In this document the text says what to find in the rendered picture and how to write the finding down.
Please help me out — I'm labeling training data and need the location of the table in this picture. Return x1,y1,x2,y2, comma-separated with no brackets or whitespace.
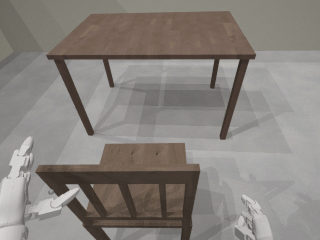
46,11,256,140

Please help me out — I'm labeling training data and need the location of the robot right hand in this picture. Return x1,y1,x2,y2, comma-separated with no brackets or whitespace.
234,194,274,240

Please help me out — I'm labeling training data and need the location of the robot left forearm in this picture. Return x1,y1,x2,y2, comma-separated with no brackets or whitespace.
0,224,29,240

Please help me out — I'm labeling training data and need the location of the chair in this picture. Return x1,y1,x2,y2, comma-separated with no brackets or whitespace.
35,143,200,240

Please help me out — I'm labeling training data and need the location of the robot left hand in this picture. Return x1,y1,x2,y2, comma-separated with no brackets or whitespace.
0,136,80,228

